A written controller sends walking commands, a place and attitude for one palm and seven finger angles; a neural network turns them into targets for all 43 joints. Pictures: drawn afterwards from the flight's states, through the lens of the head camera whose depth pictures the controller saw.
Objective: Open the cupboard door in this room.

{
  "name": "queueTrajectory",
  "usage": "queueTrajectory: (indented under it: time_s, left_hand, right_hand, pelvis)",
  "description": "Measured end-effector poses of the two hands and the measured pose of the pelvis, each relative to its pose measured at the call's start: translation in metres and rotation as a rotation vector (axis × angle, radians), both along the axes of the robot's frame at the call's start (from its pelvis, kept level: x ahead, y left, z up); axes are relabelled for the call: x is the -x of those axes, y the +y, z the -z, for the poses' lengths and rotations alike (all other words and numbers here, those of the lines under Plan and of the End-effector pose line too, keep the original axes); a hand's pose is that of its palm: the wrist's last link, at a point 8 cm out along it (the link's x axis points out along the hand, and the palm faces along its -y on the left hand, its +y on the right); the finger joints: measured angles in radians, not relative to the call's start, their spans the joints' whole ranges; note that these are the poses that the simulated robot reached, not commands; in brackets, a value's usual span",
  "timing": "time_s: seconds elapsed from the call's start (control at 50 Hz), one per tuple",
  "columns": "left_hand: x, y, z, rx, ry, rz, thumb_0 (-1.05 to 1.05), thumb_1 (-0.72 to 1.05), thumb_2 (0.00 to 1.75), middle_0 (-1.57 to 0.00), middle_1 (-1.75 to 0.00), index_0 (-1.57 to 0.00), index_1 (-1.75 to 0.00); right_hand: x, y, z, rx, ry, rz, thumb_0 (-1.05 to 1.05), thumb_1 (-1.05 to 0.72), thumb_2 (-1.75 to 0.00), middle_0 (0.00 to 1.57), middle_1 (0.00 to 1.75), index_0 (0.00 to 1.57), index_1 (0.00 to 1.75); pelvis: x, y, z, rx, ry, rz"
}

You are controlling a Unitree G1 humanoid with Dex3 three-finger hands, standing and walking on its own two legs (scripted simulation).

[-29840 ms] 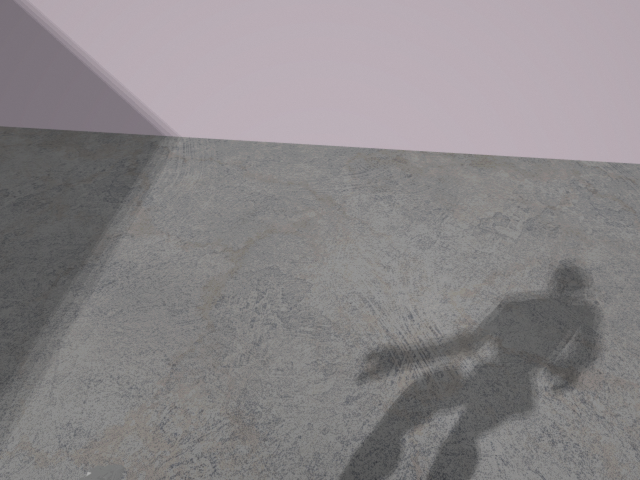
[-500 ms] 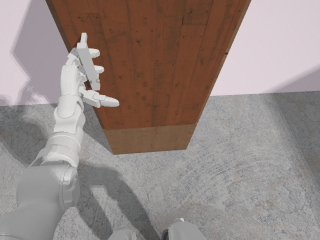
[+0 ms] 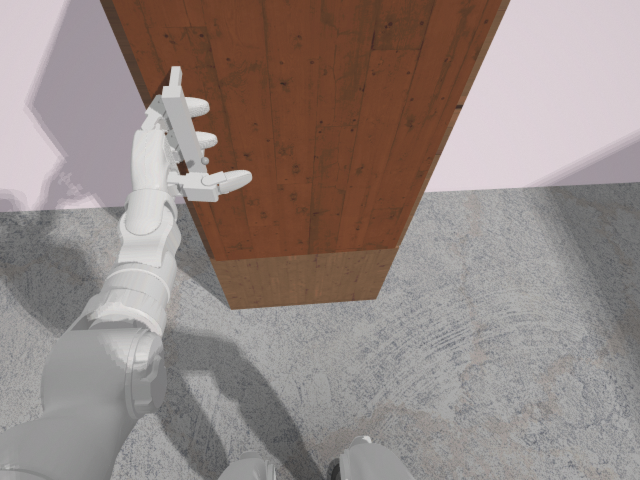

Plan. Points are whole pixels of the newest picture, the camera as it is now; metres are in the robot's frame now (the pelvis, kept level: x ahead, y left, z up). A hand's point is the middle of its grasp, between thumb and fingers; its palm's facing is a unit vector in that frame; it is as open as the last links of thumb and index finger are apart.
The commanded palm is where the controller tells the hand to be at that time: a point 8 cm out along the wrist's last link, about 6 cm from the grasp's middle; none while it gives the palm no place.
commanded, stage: close the thumb around the handle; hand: left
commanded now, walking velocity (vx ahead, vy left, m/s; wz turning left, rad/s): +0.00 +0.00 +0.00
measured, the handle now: (188, 128) +0.55 +0.14 +0.09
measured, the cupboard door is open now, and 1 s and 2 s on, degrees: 1 18 38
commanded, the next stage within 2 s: pull the door open along its arc in 0.40 s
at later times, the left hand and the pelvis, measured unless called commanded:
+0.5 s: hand (205, 160) +0.50 +0.11 +0.08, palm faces +0.02 -1.00 -0.02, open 5.6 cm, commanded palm +0.47 +0.16 +0.08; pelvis +0.00 +0.00 +0.00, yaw +0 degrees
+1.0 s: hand (230, 233) +0.38 +0.08 +0.09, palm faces +0.10 -0.99 +0.08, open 6.0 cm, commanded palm +0.34 +0.12 +0.08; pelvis +0.01 -0.01 +0.02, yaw -1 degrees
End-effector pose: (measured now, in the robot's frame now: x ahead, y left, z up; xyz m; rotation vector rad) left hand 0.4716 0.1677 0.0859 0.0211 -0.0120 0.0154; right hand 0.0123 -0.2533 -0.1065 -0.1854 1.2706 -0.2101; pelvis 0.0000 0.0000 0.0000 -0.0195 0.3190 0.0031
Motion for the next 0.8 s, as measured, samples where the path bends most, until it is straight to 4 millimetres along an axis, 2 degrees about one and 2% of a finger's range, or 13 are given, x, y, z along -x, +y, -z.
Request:
queueTrajectory:
  time_s: [0.26,0.34,0.64,0.72,0.8]
  left_hand:
    - [-0.002,0.002,0.002,0.003,0.002,0.005,0.0,0.58,0.76,-0.38,-1.31,-0.37,-1.32]
    - [-0.003,0.001,0.002,0.004,0.002,0.003,0.0,0.73,0.83,-0.39,-1.33,-0.38,-1.33]
    - [0.001,0.0,0.002,0.002,0.0,-0.001,0.0,0.75,0.8,-0.38,-1.34,-0.35,-1.35]
    - [0.013,-0.001,0.003,0.007,-0.005,0.008,0.0,0.75,0.78,-0.38,-1.35,-0.35,-1.35]
    - [0.035,-0.005,0.003,0.013,-0.014,0.024,0.01,0.74,0.76,-0.38,-1.35,-0.35,-1.35]
  right_hand:
    - [-0.003,-0.002,-0.001,0.011,0.003,-0.002,0.01,-0.9,-0.9,0.21,0.3,0.2,0.3]
    - [-0.003,-0.002,-0.001,0.011,0.005,0.0,0.01,-0.9,-0.9,0.21,0.3,0.2,0.3]
    - [-0.006,-0.001,-0.001,-0.007,-0.001,0.012,0.01,-0.9,-0.9,0.21,0.3,0.2,0.3]
    - [-0.012,-0.001,-0.003,-0.02,-0.024,0.02,0.01,-0.9,-0.9,0.21,0.3,0.2,0.3]
    - [-0.026,-0.001,-0.008,-0.036,-0.071,0.021,0.01,-0.9,-0.9,0.21,0.3,0.2,0.3]
  pelvis:
    - [-0.002,0.002,0.0,0.001,0.005,0.002]
    - [-0.002,0.002,0.0,0.002,0.006,0.001]
    - [-0.006,-0.001,-0.002,-0.002,0.002,0.01]
    - [-0.01,-0.002,-0.005,-0.006,-0.01,0.021]
    - [-0.014,-0.003,-0.01,-0.009,-0.03,0.03]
